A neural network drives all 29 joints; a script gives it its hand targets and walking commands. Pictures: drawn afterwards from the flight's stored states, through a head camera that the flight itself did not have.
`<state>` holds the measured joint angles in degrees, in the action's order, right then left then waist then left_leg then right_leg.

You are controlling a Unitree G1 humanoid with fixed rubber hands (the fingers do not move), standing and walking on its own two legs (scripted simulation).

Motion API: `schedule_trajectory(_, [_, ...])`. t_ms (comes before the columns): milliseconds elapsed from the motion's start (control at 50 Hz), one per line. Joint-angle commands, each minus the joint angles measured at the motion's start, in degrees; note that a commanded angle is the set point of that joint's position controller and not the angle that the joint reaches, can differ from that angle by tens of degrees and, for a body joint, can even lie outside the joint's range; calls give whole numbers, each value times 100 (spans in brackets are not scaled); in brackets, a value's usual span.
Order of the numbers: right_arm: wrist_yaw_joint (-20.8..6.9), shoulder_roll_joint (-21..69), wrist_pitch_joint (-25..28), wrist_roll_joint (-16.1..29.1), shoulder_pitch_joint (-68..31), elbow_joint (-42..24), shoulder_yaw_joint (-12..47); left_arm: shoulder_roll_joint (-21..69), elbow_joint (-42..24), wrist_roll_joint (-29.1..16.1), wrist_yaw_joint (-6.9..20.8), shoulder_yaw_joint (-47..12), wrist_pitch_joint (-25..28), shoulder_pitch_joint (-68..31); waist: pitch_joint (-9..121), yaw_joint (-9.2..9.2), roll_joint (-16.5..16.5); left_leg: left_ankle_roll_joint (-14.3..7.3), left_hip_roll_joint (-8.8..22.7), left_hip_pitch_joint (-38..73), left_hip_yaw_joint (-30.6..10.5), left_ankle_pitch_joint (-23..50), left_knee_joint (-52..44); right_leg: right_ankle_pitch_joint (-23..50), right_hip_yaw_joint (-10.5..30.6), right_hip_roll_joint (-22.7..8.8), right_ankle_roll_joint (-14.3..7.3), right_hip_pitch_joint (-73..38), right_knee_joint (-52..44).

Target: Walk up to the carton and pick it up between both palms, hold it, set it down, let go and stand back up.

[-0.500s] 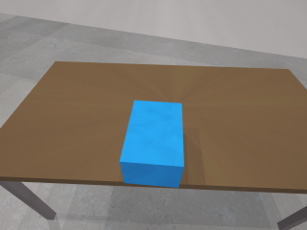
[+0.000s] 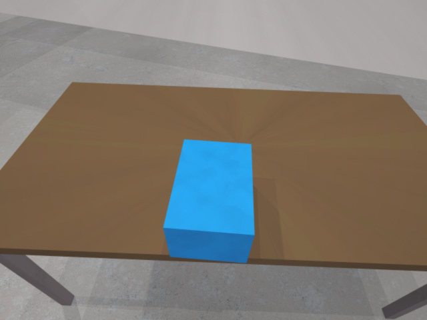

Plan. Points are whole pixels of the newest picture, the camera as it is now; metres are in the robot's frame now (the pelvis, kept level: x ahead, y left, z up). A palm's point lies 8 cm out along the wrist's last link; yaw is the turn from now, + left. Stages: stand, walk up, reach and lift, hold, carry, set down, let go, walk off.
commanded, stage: stand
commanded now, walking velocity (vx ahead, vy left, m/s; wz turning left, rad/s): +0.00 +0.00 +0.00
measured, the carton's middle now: (213, 197) +0.44 +0.01 -0.07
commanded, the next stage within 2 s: none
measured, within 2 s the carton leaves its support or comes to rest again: neither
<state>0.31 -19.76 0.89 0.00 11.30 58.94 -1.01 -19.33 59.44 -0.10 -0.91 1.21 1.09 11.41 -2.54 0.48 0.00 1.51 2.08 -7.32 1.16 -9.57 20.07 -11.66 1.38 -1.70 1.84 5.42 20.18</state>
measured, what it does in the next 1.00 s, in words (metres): stands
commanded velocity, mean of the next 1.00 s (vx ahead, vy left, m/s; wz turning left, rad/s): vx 0.00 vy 0.00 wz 0.00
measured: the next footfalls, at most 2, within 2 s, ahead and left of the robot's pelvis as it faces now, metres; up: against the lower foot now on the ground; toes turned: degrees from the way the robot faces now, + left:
none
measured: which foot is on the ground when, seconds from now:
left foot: down 0.00-1.00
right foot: down 0.00-1.00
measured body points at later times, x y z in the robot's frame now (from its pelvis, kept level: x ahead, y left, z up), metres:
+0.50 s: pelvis +0.01 +0.00 +0.00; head +0.01 -0.01 +0.45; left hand +0.06 +0.30 -0.13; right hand +0.07 -0.30 -0.13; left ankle +0.02 +0.14 -0.75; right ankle +0.00 -0.14 -0.75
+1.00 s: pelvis +0.01 +0.00 +0.00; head +0.00 +0.00 +0.45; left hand +0.06 +0.30 -0.13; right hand +0.08 -0.30 -0.13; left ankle +0.02 +0.14 -0.75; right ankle +0.00 -0.14 -0.75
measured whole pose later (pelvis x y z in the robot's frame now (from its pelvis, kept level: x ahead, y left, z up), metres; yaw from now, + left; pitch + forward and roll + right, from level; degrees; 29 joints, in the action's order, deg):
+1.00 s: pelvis +0.01 +0.00 +0.00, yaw +0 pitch -4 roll +0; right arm 1.0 -18.8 0.5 0.0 10.1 60.4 -1.2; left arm -18.8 60.7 -0.4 -1.3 1.7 1.0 11.5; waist -2.9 -0.3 -0.3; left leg 1.7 2.3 -5.4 1.4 -10.3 19.5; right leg -12.3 1.5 -1.6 1.8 3.5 19.6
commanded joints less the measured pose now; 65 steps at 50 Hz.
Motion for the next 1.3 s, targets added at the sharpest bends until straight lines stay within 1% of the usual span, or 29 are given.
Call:
schedule_trajectory(0, [90,-1012,137,-42,-220,-348,-199,-1058,-340,-48,-78,182,130,33,30,-118,-208,-207,618,-31,-419,724,-414,794,377,-582,-236,62,-424])
schedule_trajectory(60, [122,-846,112,-11,12,-284,-207,-1022,-249,54,-49,181,61,-303,10,133,13,-155,553,248,-282,257,-430,519,389,-531,-268,397,-453])
schedule_trajectory(120, [79,-1084,105,-92,-321,-322,-268,-1317,-350,-43,-43,289,111,-129,100,-127,192,-231,601,-1,-394,402,-444,463,269,-531,-255,144,-389])
schedule_trajectory(140, [110,-1171,101,-4,-90,-318,-269,-1062,-326,-57,-10,228,126,-112,148,22,32,-267,585,246,-438,341,-333,723,334,-588,-224,240,-424])
schedule_trajectory(180, [36,-1214,144,-32,-353,-265,-325,-1286,-265,-11,-39,316,77,-125,262,-86,-242,-196,508,141,-341,210,-483,559,369,-523,-285,81,-413])
schedule_trajectory(220, [75,-840,164,7,-61,-253,-195,-1020,-225,-37,-45,236,127,-60,-14,-46,230,-210,614,43,-435,608,-562,654,316,-575,-244,100,-419])
schedule_trajectory(240, [48,-1116,166,22,-232,-220,-297,-1166,-237,-11,-57,275,141,-75,57,-59,-29,-202,637,142,-495,807,-426,717,344,-547,-228,117,-426])
schedule_trajectory(320, [124,-1014,101,0,71,-181,-265,-873,-133,-14,-84,202,16,136,239,-66,147,-283,610,350,-384,727,-365,866,288,-594,-221,20,-439])
schedule_trajectory(340, [109,-1138,65,77,-85,-170,-311,-757,-286,-100,-73,128,80,-23,55,-91,-172,-216,598,173,-394,808,-322,1022,280,-576,-185,137,-410])
schedule_trajectory(420, [89,-1099,124,54,-116,-351,-336,-1114,-256,-28,-56,236,12,-167,257,-10,359,-183,621,185,-386,510,-455,896,206,-563,-210,19,-398])
schedule_trajectory(440, [94,-1143,97,72,-195,-264,-293,-1058,-263,-67,-93,247,35,-81,54,-91,-23,-183,566,82,-423,547,-473,812,260,-553,-201,10,-395])
schedule_trajectory(460, [152,-1301,106,-22,-283,-248,-345,-975,-306,-63,-47,193,30,-181,96,-119,118,-200,517,148,-374,652,-363,966,174,-520,-138,97,-427])
schedule_trajectory(480, [116,-1186,77,-21,-366,-280,-354,-1182,-284,-28,-91,228,25,-286,41,14,-185,-146,583,309,-412,546,-541,717,246,-584,-246,329,-382])
schedule_trajectory(560, [146,-1104,66,-9,-352,-244,-298,-1106,-293,-57,-68,253,89,-255,179,-95,225,-239,622,163,-417,615,-326,746,250,-603,-233,87,-484])
schedule_trajectory(620, [70,-1100,48,47,1,-117,-274,-1022,-200,-64,-55,193,83,126,122,-127,-23,-198,606,82,-432,509,-426,868,349,-596,-220,-60,-443])
schedule_trajectory(680, [105,-865,111,-6,-215,-248,-252,-1122,-104,-12,-91,247,75,-107,120,-78,182,-177,630,250,-379,786,-430,906,275,-608,-252,74,-405])
schedule_trajectory(720, [144,-1046,71,-35,-220,-185,-239,-1110,-83,-35,-73,266,78,37,-85,-71,-227,-225,584,83,-324,730,-346,1001,379,-625,-280,-13,-487])
schedule_trajectory(740, [95,-942,98,32,-77,-186,-250,-1187,-117,67,-98,235,73,-6,47,25,71,-172,631,180,-396,975,-315,1171,317,-639,-303,64,-268])
schedule_trajectory(760, [111,-986,99,-9,-86,-140,-272,-1247,-151,18,-120,293,69,44,9,-125,232,-272,668,58,-399,778,-399,1092,301,-635,-289,-15,-363])
schedule_trajectory(780, [83,-834,80,8,-132,-189,-257,-1024,-59,35,-112,270,90,50,40,-57,-225,-174,559,311,-300,568,-447,912,332,-570,-290,180,-432])
schedule_trajectory(820, [50,-848,119,59,-178,-208,-257,-940,-140,-3,-95,221,97,-87,34,-50,173,-154,608,293,-357,663,-327,1162,327,-608,-316,109,-420])
schedule_trajectory(940, [119,-1178,77,14,-580,-258,-317,-1128,-294,-53,-77,275,68,-29,-78,-169,-53,-242,535,-155,-380,125,-526,665,292,-513,-201,86,-468])
schedule_trajectory(960, [90,-965,109,5,-190,-184,-244,-1223,-195,-34,-91,308,50,-32,192,6,-71,-186,520,226,-257,242,-478,743,385,-491,-231,51,-476])
schedule_trajectory(1040, [140,-951,55,-49,-241,-100,-291,-1198,-259,56,-105,292,58,-337,-403,92,18,-169,539,41,-336,410,-541,657,318,-509,-232,296,-473])
schedule_trajectory(1060, [188,-1195,64,-49,-395,-184,-313,-1141,-307,-14,-66,302,10,-239,-212,-81,86,-251,632,191,-367,559,-406,771,339,-585,-239,262,-483])
schedule_trajectory(1080, [123,-1055,56,-22,-353,-189,-274,-1021,-254,-21,-77,211,40,-264,208,53,-187,-160,576,268,-216,445,-403,918,284,-571,-181,-13,-435])
schedule_trajectory(1100, [154,-1153,118,82,-65,-118,-271,-1104,-325,-25,-62,260,54,-194,286,33,221,-144,626,358,-465,545,-455,741,276,-513,-199,97,-472])
schedule_trajectory(1160, [107,-924,92,15,-353,-153,-256,-1011,-119,-50,-73,211,42,29,166,-75,-97,-206,572,356,-341,277,-519,545,290,-510,-279,169,-542])
schedule_trajectory(1280, [87,-1144,106,49,-34,-67,-289,-1214,-158,-87,-103,304,94,56,185,-3,275,-204,617,218,-422,610,-567,759,373,-589,-266,-81,-483])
